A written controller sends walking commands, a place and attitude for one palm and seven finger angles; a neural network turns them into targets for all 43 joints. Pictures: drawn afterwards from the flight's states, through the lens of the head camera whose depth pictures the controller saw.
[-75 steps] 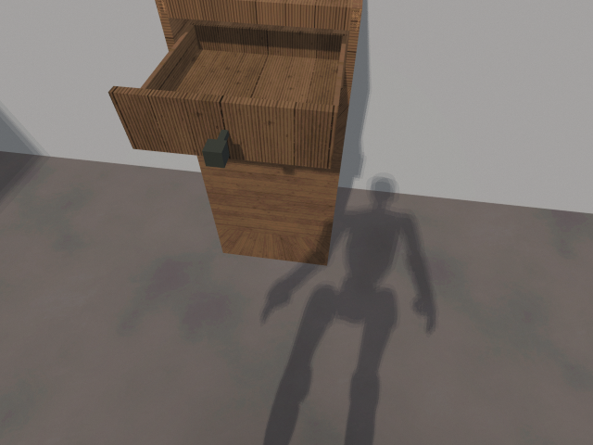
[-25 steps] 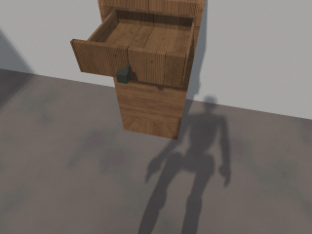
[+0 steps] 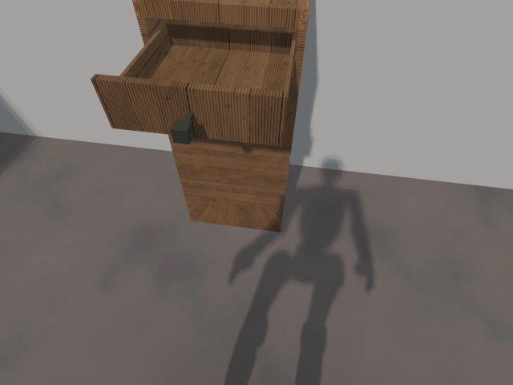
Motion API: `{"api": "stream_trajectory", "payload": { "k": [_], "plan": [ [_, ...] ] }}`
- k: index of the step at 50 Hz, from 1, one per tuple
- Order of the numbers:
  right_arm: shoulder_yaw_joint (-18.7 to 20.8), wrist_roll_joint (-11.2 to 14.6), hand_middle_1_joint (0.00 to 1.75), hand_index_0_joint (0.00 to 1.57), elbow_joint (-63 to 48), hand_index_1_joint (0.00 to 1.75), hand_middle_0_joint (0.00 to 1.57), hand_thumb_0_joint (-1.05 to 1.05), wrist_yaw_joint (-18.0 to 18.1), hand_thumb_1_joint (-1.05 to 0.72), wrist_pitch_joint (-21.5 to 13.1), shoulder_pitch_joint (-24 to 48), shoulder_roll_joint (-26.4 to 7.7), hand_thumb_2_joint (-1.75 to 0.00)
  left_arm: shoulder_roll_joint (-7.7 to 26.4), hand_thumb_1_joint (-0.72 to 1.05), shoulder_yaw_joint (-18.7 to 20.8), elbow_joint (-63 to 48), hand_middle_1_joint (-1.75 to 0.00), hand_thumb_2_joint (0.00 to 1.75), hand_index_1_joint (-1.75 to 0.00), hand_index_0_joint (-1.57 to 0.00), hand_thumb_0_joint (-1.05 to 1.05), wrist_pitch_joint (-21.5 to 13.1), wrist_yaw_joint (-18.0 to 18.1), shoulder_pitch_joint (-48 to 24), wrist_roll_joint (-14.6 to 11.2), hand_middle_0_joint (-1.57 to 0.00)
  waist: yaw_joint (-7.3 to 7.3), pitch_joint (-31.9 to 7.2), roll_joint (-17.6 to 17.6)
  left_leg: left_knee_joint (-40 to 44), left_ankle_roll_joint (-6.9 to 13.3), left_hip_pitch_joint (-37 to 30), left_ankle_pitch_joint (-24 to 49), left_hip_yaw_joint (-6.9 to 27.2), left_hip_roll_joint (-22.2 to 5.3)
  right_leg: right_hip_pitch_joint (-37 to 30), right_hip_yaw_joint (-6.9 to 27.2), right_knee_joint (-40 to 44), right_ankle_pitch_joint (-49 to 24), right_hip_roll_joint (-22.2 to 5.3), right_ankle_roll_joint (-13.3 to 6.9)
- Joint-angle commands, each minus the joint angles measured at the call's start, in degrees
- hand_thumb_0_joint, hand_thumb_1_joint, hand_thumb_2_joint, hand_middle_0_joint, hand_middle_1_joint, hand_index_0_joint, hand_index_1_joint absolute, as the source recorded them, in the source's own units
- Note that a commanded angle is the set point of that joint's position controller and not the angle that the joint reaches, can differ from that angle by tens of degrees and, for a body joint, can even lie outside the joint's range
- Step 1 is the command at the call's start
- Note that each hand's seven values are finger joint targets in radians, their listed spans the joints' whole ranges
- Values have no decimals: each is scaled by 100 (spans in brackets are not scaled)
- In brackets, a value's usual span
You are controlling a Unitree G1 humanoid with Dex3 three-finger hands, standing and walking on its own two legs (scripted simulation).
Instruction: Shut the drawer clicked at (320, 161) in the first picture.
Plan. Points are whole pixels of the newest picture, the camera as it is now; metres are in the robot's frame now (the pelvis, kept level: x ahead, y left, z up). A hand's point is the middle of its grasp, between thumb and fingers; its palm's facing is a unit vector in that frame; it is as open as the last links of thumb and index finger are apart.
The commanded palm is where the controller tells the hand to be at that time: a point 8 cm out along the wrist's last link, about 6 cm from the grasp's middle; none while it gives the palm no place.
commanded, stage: take the last steps up to it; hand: left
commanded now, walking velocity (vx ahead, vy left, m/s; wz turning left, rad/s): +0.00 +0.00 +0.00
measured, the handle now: (185, 126) +0.56 +0.18 +0.08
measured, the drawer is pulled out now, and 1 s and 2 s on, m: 0.30 0.30 0.30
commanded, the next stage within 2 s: come to a stop and stand still in 0.74 s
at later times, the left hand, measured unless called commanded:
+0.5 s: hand out of the picture +0.08 +0.19 -0.19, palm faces -0.03 -0.98 -0.18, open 7.4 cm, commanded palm none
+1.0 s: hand (191, 326) +0.25 +0.15 -0.18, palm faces +0.02 -0.97 -0.22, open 7.3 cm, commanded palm none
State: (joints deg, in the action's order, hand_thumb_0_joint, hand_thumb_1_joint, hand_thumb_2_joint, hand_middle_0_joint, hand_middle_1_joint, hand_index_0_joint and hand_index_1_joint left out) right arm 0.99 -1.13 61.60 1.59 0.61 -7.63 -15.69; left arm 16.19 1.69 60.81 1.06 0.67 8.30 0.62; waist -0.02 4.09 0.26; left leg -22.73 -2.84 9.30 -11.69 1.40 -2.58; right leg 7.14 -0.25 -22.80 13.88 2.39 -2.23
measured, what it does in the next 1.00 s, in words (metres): walks ahead: right foot, then left foot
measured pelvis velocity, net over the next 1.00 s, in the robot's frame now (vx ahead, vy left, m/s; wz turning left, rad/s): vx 0.21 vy -0.04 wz -0.01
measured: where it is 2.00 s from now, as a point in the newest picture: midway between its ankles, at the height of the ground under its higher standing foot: outside the picture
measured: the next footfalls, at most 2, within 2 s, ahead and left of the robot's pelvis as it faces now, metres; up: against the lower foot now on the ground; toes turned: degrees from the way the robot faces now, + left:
right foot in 0.58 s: +0.22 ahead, -0.13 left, +0.00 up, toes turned -6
left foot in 0.80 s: +0.22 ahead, +0.13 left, +0.00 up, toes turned +5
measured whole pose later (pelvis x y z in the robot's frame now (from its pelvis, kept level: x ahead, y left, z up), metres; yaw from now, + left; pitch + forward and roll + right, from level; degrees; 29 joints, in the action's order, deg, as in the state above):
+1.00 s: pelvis +0.21 -0.04 -0.02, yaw +0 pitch +0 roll +2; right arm 1.8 -1.0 60.5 2.2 -1.3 -13.6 -8.8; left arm 10.5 3.3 59.8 -1.0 0.2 11.7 1.0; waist -0.8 4.6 -0.7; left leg -34.4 -3.9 13.7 -19.5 -4.4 -5.5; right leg 14.7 -5.0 -35.8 18.4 -1.9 -1.8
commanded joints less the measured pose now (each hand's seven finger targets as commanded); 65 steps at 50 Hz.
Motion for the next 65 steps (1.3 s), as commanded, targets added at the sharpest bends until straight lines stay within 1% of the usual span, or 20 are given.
{"api": "stream_trajectory", "payload": {
  "k": [1,7,15,18,20,26,27,29,30,32,38,40,41,44,47,49,54,61,63,65],
  "plan": [
    [126,23,30,20,-203,30,20,0,59,-90,-1,-379,-557,-90,744,90,170,-271,-30,90,-30,-20,0,-52,63,227,-11,-20,-40,-387,4,-62,215,-78,989,100,-430,56,725,165,-1715,-844,-23],
    [150,-57,30,20,-120,30,20,0,-40,-90,-68,-576,-359,-90,607,90,243,-224,-30,90,-30,-20,0,-65,-72,469,27,-20,24,287,-1,109,342,573,-1385,197,-249,517,1038,538,1817,-686,-199],
    [163,-19,30,20,2,30,20,0,-18,-90,-251,-1105,58,-90,311,90,322,-46,-30,90,-30,-20,0,-214,-70,1054,14,-20,13,343,-277,-639,396,690,-558,-128,-121,294,1054,201,926,-860,-475],
    [250,-56,30,20,370,30,20,0,71,-90,-345,-2064,-206,-90,-4,90,284,-127,-30,90,-30,-20,0,-265,-71,767,-8,-20,-378,-118,1042,33,862,-933,865,1064,-968,1408,-3,-1854,-428,-232,-189],
    [262,-107,30,20,661,30,20,0,145,-90,-331,-2968,-250,-90,-186,90,182,-439,-30,90,-30,-20,0,-339,-44,-70,-6,-20,-707,104,1303,275,1670,-2073,3290,2119,-2023,3206,-184,-3441,1908,-204,-74],
    [217,-87,30,20,389,30,20,0,132,-90,-312,-1796,-206,-90,-395,90,259,-219,-30,90,-30,-20,0,-258,-243,661,23,-20,107,17,675,26,879,385,878,420,-1052,328,-750,-1220,461,-241,-50],
    [223,-24,30,20,325,30,20,0,112,-90,-307,-1651,-138,-90,-213,90,344,-15,-30,90,-30,-20,0,-273,-224,1325,30,-20,412,-187,197,-709,699,1082,417,98,-703,-864,-592,-694,36,-257,-105],
    [161,84,30,20,-82,30,20,0,19,-90,-326,-1194,303,-90,668,90,528,263,-30,90,-30,-20,0,-325,-73,2390,24,-20,837,-342,-1824,-3672,294,2672,-2474,-628,124,-1518,2804,1107,911,-2732,-1043],
    [215,38,30,20,-170,30,20,0,-14,-90,-274,-1069,186,-90,632,90,496,125,-30,90,-30,-20,0,-262,-12,2044,-16,-20,659,-42,-737,-4167,319,2689,-2516,-298,-152,-861,2838,1300,1598,-2851,-1391],
    [246,-10,30,20,-130,30,20,0,-57,-90,-217,-946,398,-90,245,90,404,-123,-30,90,-30,-20,0,-267,68,1124,57,-20,243,511,-1155,-3995,320,2518,-2046,-9,-572,333,1986,1104,1258,-2437,-1238],
    [137,-45,30,20,272,30,20,0,-102,-90,-278,-2039,640,-90,-27,90,357,-254,-30,90,-30,-20,0,-301,-43,664,-13,-20,-353,-29,78,-399,171,-411,-108,-836,-130,1517,124,-83,511,-1111,-497],
    [362,-130,30,20,275,30,20,0,8,-90,-357,-2589,-321,-90,-443,90,239,-444,-30,90,-30,-20,0,-299,-76,636,-24,-20,-533,-354,1870,757,1214,-1003,-22,1907,-2169,2471,-635,-2535,1606,-238,50],
    [404,-134,30,20,113,30,20,0,46,-90,-302,-2462,-558,-90,-330,90,252,-690,-30,90,-30,-20,0,-338,-100,331,-18,-20,-557,-292,1059,851,1671,-697,-37,2230,-2489,2665,-227,-3189,2044,-405,68],
    [201,-155,30,20,-40,30,20,0,103,-90,-328,-1609,-138,-90,-439,90,204,-540,-30,90,-30,-20,0,-297,-71,75,-22,-20,-274,-101,1275,29,1152,-469,4101,526,-1680,2016,-145,-2309,1777,-668,153],
    [239,55,30,20,-238,30,20,0,141,-90,-230,-1016,-115,-90,-6,90,303,-108,-30,90,-30,-20,0,-296,-19,1329,36,-20,183,-918,153,-1264,295,-38,3115,-540,-697,-169,-128,-137,-2262,-622,175],
    [223,152,30,20,-392,30,20,0,75,-90,-115,-810,123,-90,508,90,313,-70,-30,90,-30,-20,0,-286,48,1246,35,-20,79,-652,-859,-1623,-38,880,-1197,-677,-42,-473,754,-245,-5666,-2103,-596],
    [269,108,30,20,-415,30,20,0,67,-90,107,-270,171,-90,485,90,378,-167,-30,90,-30,-20,0,-162,259,1035,85,-20,257,-324,-1270,-2228,46,1775,-1929,-456,127,-1258,754,-517,-7395,-2091,-822],
    [336,18,30,20,-430,30,20,0,-9,-90,114,-583,-96,-90,462,90,397,-488,-30,90,-30,-20,0,-84,265,505,-11,-20,-110,-787,-481,-21,254,-161,1590,-421,-178,-286,244,-1034,-4511,-1512,-264],
    [423,-13,30,20,-492,30,20,0,-16,-90,89,-939,-617,-90,12,90,264,-641,-30,90,-30,-20,0,-51,289,703,-27,-20,-228,-1142,1184,-100,1445,-1236,5752,998,-1895,1109,-265,-2624,1543,-424,269],
    [360,-23,30,20,-653,30,20,0,93,-90,72,-582,-575,-90,-7,90,281,-664,-30,90,-30,-20,0,68,258,549,4,-20,-119,-784,1055,7,1807,-516,4948,901,-1932,1344,400,-3827,2442,-323,252]
  ]
}}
